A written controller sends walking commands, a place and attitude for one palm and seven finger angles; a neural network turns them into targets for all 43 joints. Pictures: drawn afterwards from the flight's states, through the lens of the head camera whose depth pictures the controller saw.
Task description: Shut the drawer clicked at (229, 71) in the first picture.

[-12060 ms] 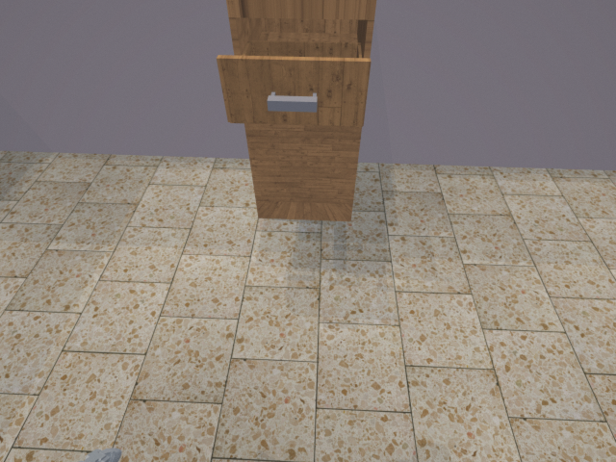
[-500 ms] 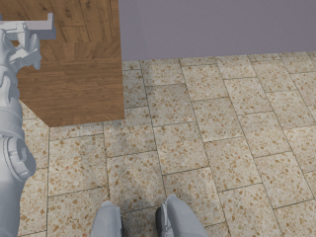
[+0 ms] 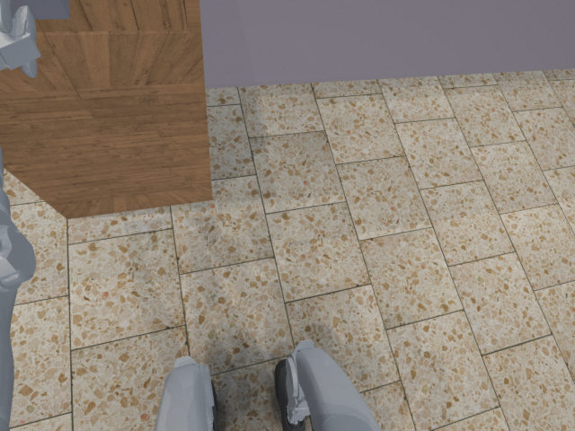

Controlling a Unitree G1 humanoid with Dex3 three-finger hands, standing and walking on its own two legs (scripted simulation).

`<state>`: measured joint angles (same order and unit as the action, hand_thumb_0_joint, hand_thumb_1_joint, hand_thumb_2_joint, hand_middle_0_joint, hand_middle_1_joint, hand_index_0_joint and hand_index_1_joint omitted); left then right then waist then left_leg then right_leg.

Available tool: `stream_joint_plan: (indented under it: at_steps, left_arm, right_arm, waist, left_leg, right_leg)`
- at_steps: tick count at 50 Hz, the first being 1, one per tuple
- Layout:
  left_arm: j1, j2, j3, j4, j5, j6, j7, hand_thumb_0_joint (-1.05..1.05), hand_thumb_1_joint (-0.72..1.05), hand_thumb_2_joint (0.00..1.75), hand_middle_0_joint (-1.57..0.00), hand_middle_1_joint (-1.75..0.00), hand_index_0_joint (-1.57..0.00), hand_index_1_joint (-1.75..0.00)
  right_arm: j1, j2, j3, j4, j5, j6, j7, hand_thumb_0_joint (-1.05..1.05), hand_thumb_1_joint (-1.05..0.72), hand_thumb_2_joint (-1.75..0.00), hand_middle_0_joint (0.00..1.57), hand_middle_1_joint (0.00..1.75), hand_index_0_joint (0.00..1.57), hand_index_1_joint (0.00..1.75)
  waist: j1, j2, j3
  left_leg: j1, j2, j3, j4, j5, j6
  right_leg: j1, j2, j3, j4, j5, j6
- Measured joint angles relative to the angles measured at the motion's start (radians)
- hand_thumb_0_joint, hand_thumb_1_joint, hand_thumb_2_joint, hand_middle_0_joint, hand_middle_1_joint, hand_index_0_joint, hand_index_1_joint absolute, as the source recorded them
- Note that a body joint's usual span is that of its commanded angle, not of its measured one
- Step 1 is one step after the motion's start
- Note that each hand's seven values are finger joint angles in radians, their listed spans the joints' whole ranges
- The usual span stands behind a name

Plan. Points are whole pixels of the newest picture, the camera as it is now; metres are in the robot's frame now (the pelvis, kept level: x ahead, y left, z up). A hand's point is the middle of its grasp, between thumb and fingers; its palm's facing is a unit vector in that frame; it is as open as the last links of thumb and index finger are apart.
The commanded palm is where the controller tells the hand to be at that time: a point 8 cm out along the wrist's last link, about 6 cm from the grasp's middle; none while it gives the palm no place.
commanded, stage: push the drawer shut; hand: left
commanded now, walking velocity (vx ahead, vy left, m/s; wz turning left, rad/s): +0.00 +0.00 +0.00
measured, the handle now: out of the picture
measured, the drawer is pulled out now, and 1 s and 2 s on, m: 0.00 0.00 0.00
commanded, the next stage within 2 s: pull the fist back off the drawer in 0.14 s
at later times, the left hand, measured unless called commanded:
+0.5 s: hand (21, 34) +0.58 +0.22 +0.09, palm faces +0.07 -1.00 -0.05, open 3.3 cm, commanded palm +0.59 +0.23 +0.09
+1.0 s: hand (23, 48) +0.56 +0.22 +0.09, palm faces +0.10 -0.99 -0.02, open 3.2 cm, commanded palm +0.53 +0.25 +0.09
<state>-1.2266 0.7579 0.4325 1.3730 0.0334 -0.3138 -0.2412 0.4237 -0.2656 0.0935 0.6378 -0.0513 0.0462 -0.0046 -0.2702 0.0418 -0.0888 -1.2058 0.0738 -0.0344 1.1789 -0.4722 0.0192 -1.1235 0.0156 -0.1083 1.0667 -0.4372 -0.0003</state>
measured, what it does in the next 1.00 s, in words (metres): stands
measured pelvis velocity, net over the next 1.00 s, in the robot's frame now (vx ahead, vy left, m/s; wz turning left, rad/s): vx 0.02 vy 0.00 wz -0.02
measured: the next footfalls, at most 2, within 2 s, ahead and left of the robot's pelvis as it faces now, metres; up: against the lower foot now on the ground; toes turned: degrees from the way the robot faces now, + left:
none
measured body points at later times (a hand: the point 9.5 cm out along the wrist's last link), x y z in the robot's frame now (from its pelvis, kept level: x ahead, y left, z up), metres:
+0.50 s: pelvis -0.02 +0.00 -0.01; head +0.17 +0.05 +0.40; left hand +0.57 +0.28 +0.10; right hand -0.06 -0.25 -0.09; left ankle +0.03 +0.10 -0.64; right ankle +0.03 -0.13 -0.64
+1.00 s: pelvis +0.02 +0.00 +0.02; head +0.18 +0.03 +0.44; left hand +0.55 +0.27 +0.10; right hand -0.01 -0.25 -0.08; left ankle +0.03 +0.10 -0.64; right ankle +0.03 -0.13 -0.64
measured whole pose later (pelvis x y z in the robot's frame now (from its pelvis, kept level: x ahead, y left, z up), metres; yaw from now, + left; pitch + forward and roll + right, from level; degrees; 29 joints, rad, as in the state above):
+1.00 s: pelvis +0.02 +0.00 +0.02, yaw -1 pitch +26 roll -5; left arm -0.99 0.63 0.48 1.18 -0.04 -0.32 -0.22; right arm 0.42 -0.26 0.06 0.61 -0.03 0.07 0.02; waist -0.22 0.04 -0.10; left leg -1.07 0.08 0.01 1.09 -0.48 0.02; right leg -1.01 0.03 -0.07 0.99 -0.43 0.01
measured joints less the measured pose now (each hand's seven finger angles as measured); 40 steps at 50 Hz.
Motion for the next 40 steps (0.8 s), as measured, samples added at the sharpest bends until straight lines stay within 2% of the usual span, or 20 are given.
stream_joint_plan:
  at_steps: [12,19,29,40]
  left_arm:
    - [-0.087,0.054,-0.068,0.008,-0.001,0.038,0.003,0.03,0.58,0.89,-1.4,-1.6,-1.39,-1.6]
    - [-0.103,0.05,-0.081,-0.001,0.002,0.06,0.019,0.04,0.6,0.9,-1.4,-1.6,-1.39,-1.6]
    - [-0.085,0.039,-0.046,-0.011,0.017,0.067,0.026,0.05,0.64,0.9,-1.4,-1.6,-1.39,-1.6]
    - [0.068,-0.041,0.027,-0.113,-0.021,0.043,0.028,0.03,0.77,0.89,-1.4,-1.6,-1.39,-1.6]
  right_arm:
    - [-0.008,-0.005,0.017,0.014,0.0,-0.045,-0.017,0.0,-0.9,-0.9,0.2,0.3,0.2,0.3]
    - [-0.003,-0.006,0.021,0.017,-0.003,-0.07,-0.018,0.0,-0.9,-0.9,0.2,0.3,0.2,0.3]
    - [0.014,-0.002,0.018,0.0,-0.008,-0.062,0.0,0.0,-0.9,-0.9,0.2,0.3,0.2,0.3]
    - [0.016,0.003,-0.001,-0.019,0.004,-0.019,0.019,0.01,-0.9,-0.9,0.2,0.3,0.2,0.3]
  waist:
    - [-0.023,-0.005,0.005]
    - [-0.029,-0.005,0.008]
    - [-0.027,0.0,0.011]
    - [0.003,0.003,0.009]
  left_leg:
    - [-0.072,-0.003,-0.023,0.033,0.014,-0.002]
    - [-0.082,-0.006,-0.025,0.032,0.025,0.0]
    - [-0.072,-0.004,-0.017,0.03,0.025,0.003]
    - [0.014,0.007,0.016,-0.018,0.014,0.005]
  right_leg:
    - [-0.059,-0.001,-0.021,0.024,0.012,-0.004]
    - [-0.067,-0.003,-0.022,0.021,0.022,-0.003]
    - [-0.061,-0.002,-0.014,0.02,0.025,-0.001]
    - [0.007,0.009,0.018,-0.021,0.024,0.004]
